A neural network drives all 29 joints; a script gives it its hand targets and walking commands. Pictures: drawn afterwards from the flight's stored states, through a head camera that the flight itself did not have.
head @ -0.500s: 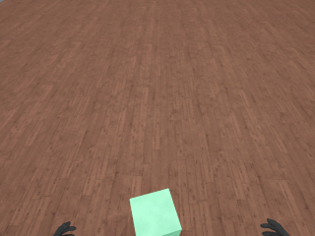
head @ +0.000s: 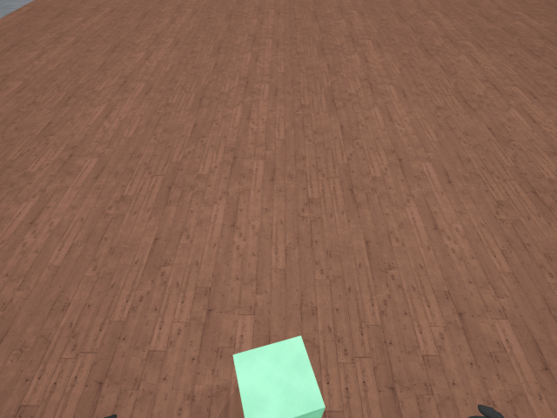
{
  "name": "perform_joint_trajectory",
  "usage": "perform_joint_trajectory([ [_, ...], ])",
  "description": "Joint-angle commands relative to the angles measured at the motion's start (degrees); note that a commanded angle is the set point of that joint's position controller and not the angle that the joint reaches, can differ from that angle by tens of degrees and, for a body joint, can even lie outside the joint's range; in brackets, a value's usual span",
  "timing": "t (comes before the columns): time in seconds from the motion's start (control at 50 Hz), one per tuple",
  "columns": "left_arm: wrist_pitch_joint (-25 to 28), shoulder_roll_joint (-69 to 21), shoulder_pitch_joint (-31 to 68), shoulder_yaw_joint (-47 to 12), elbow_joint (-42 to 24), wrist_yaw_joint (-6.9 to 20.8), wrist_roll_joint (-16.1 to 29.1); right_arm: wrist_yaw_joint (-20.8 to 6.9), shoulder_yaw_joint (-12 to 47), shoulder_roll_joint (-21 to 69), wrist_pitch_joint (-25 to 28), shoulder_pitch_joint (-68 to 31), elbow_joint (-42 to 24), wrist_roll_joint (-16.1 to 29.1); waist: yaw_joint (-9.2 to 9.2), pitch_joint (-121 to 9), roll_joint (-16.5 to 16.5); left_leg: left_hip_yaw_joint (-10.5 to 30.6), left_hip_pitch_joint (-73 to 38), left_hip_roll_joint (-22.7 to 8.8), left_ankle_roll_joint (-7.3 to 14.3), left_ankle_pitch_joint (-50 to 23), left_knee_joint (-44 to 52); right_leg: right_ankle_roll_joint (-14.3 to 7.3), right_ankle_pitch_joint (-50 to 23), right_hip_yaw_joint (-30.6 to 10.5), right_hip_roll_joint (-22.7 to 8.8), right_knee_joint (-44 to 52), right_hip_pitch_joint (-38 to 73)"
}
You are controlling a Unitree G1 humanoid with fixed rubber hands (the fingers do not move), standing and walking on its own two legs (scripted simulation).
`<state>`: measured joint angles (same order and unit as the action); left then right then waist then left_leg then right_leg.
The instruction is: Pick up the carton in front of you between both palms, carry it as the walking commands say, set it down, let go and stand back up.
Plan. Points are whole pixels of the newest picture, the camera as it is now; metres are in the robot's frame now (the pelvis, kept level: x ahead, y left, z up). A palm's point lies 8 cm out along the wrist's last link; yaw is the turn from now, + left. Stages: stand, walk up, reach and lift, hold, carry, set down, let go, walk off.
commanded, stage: stand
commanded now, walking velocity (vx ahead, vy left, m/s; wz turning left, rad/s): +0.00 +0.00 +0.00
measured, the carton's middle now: (276, 393) +0.36 +0.02 -0.65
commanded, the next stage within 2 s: none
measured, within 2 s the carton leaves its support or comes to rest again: neither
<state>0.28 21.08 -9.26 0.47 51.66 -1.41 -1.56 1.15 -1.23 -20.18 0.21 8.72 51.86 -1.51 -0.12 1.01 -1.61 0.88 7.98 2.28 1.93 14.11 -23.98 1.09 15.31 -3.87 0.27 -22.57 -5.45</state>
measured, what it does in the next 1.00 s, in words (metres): stands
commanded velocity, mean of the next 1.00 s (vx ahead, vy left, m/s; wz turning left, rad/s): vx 0.00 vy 0.00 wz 0.00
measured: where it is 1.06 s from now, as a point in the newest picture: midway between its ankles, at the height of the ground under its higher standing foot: outside the picture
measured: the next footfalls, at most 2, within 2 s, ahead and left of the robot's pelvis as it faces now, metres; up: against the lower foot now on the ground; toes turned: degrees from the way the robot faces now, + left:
none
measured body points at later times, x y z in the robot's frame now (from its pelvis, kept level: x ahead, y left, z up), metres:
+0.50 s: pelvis -0.01 +0.00 +0.00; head -0.02 +0.01 +0.45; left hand +0.08 +0.31 -0.12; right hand +0.09 -0.32 -0.10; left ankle -0.01 +0.10 -0.74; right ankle -0.03 -0.14 -0.74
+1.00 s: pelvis -0.02 +0.00 +0.00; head -0.02 +0.01 +0.45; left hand +0.08 +0.31 -0.12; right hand +0.08 -0.32 -0.10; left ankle -0.01 +0.10 -0.74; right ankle -0.03 -0.14 -0.74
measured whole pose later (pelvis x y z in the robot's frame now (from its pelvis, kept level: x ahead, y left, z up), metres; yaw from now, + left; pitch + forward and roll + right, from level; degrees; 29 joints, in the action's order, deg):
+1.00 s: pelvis -0.02 +0.00 +0.00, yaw +0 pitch -2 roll +0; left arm 0.7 22.4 -7.8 0.0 58.9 -0.8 -1.0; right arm 0.6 -0.3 -21.9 0.7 6.2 59.7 -0.8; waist -0.1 1.9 -1.1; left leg 0.6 6.8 1.8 1.6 10.7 -19.8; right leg 1.1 11.7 -4.2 0.3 -18.4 -4.4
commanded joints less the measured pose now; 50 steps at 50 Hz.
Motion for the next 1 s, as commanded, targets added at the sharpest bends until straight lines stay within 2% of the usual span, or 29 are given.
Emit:
perform_joint_trajectory([
  [0.0, 0.73, 8.57, 1.78, 1.72, -2.07, -0.11, 0.04, 0.16, -1.92, -9.78, 0.72, -2.22, -2.06, 0.05, 0.02, -1.56, 1.58, 6.44, -0.77, -7.64, -0.27, -12.76, 4.36, -1.45, -11.71, -3.86, -5.28, 3.03, -1.18],
  [0.3, 0.93, 9.51, 1.95, 1.51, 1.66, 0.22, 0.19, -0.08, -1.46, -10.76, 0.9, -3.15, 1.71, 0.3, 0.02, -0.71, 1.55, 6.61, -1.11, -8.06, -0.1, -9.5, 6.42, -1.7, -9.96, -4.6, -5.64, 5.37, -1.42],
  [0.98, 0.99, 10.61, 2.83, 1.19, 4.97, 0.38, 0.6, -0.28, -0.91, -11.83, 1.05, -4.54, 5.51, 0.78, -0.04, -1.01, 1.66, 6.52, -2.55, -8.67, 0.02, -11.15, 7.32, -1.88, -11.08, -4.53, -6.15, 6.51, -1.09],
])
